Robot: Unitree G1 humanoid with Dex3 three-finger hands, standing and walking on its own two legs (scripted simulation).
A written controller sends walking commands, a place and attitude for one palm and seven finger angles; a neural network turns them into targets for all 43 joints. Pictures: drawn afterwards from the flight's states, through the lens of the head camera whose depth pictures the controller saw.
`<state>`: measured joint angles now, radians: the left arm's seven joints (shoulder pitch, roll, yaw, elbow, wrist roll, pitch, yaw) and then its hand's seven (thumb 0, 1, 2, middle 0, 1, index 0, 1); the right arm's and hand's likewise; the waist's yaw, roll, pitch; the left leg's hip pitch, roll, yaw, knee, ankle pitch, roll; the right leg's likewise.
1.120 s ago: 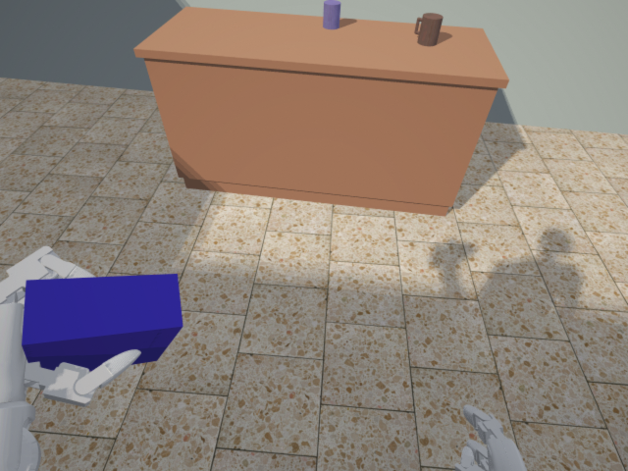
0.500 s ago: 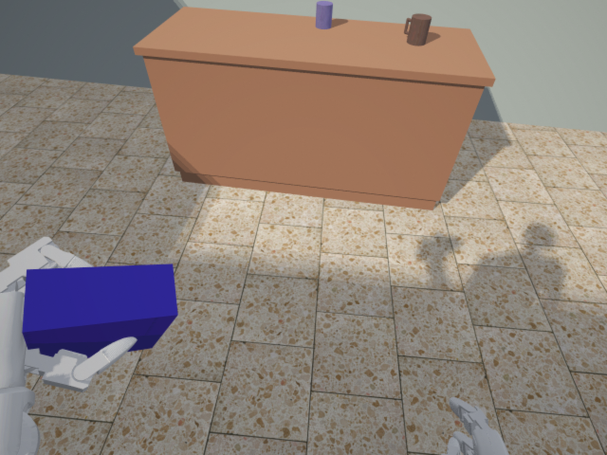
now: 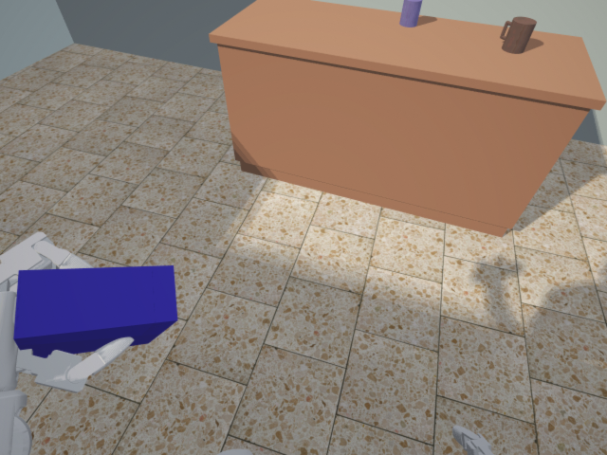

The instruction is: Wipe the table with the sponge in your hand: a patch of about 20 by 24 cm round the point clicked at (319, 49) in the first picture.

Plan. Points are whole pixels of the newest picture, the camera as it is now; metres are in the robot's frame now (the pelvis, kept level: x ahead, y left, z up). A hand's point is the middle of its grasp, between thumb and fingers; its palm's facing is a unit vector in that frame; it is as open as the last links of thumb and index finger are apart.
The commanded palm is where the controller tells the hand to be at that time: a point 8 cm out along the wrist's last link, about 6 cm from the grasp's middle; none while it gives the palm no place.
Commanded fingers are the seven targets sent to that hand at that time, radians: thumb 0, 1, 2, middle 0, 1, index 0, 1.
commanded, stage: walk to a spot facing it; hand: left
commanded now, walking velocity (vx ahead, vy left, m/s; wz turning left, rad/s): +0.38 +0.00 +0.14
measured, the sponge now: (118, 312) +0.22 +0.20 +0.15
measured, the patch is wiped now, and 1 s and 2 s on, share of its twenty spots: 0.00 0.00 0.00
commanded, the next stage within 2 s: none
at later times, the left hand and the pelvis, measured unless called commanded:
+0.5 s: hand (159, 216) +0.33 +0.19 +0.17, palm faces +0.48 -0.76 -0.44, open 9.4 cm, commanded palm +0.28 +0.23 +0.18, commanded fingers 0.00 0.10 1.30 -1.20 -1.60 -1.20 -1.60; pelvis +0.14 -0.06 -0.01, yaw +4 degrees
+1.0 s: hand (173, 137) +0.47 +0.21 +0.18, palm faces +0.51 -0.76 -0.40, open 9.4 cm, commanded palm +0.40 +0.24 +0.18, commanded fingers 0.00 0.10 1.30 -1.20 -1.60 -1.20 -1.60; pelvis +0.27 -0.05 +0.00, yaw +7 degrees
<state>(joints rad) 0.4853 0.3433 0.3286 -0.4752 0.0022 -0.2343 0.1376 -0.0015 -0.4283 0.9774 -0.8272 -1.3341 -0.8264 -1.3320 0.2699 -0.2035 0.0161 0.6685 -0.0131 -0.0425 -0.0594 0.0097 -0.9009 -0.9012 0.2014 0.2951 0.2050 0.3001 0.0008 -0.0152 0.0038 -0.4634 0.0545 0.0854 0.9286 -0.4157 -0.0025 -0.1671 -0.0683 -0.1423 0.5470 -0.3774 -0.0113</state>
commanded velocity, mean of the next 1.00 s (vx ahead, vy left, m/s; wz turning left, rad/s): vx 0.38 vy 0.00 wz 0.16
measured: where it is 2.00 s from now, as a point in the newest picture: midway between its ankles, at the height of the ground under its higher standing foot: (334, 361)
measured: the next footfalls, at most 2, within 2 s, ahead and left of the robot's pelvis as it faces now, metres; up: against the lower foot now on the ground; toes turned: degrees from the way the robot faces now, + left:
left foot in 0.10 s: +0.12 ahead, +0.14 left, +0.00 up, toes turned +10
right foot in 0.40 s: +0.22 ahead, -0.15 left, +0.00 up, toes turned -9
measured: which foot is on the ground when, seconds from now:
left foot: up 0.00-0.08, down 0.10-0.40, up 0.42-0.80, down 0.82-1.00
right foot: down 0.00-0.10, up 0.12-0.38, down 0.40-0.84, up 0.86-1.00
